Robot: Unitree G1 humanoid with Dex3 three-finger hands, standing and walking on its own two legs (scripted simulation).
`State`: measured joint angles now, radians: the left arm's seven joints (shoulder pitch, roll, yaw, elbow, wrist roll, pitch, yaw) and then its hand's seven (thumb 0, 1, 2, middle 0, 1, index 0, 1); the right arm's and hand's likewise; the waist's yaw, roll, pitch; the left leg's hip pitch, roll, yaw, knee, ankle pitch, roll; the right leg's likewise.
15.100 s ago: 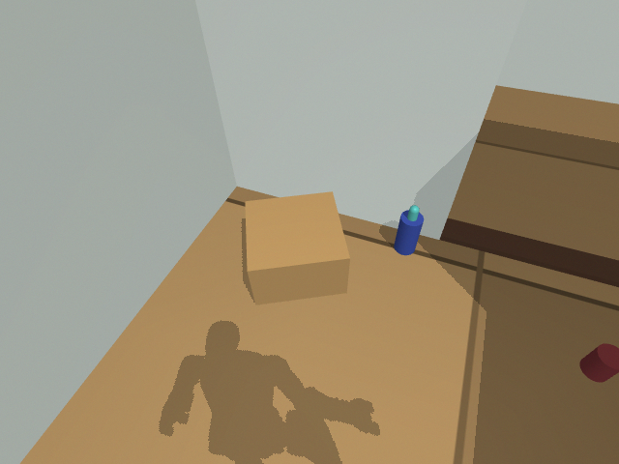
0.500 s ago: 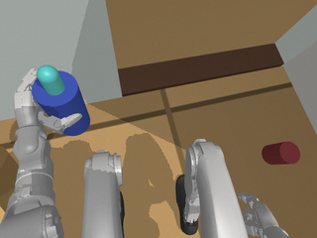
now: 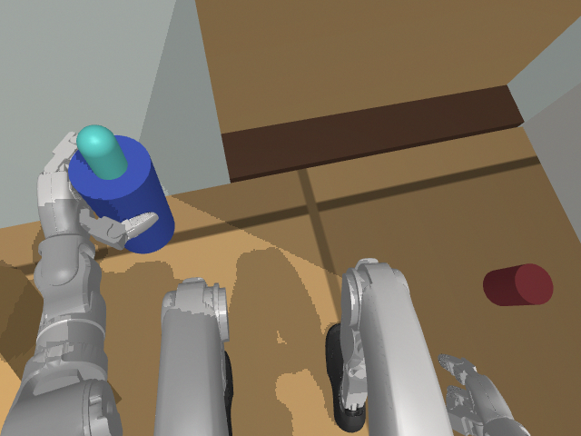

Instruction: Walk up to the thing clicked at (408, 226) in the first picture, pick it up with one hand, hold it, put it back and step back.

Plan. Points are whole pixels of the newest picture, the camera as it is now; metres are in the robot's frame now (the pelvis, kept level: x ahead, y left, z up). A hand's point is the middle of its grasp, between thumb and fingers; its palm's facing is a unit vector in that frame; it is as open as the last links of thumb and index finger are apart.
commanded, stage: lift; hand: left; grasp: from the side
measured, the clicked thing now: (125, 191) +0.44 +0.21 -0.06
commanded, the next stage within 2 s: none
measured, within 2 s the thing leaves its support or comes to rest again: neither
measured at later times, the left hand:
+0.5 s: hand (78, 174) +0.42 +0.21 +0.05, palm faces +0.14 -0.99 -0.07, open 12.0 cm
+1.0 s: hand out of the picture +0.39 +0.20 +0.22, palm faces +0.16 -0.99 -0.05, open 12.0 cm
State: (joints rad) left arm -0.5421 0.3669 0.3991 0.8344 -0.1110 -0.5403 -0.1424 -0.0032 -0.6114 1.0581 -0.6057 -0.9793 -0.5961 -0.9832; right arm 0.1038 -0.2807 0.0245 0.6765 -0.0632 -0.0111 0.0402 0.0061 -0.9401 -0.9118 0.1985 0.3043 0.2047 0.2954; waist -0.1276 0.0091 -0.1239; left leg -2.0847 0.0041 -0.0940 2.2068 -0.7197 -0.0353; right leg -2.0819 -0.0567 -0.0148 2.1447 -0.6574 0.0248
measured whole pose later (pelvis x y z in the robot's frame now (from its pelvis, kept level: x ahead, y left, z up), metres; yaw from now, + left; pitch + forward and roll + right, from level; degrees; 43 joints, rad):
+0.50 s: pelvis +0.01 +0.00 +0.08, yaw +0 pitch +34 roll -3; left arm -0.35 0.30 0.31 0.51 -0.16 -0.38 -0.09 0.00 -0.61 1.06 -0.60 -0.98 -0.59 -0.99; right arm 0.12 -0.26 0.00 0.61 0.01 -0.04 0.00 0.01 -0.94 -0.91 0.20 0.30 0.20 0.29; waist -0.08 0.03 -0.17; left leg -1.86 0.02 -0.07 1.96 -0.70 -0.02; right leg -1.86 -0.05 -0.02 1.90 -0.64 0.03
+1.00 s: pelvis +0.04 +0.00 +0.22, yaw +1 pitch +24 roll -3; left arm -0.14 0.23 0.17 0.39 -0.16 -0.32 -0.01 0.00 -0.61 1.06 -0.61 -0.98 -0.60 -0.98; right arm 0.16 -0.23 0.02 0.63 0.02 -0.09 -0.05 0.01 -0.91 -0.90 0.20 0.30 0.20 0.30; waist -0.05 0.02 -0.17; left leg -1.27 0.04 -0.06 1.48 -0.62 -0.02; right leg -1.26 -0.04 -0.04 1.42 -0.57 0.02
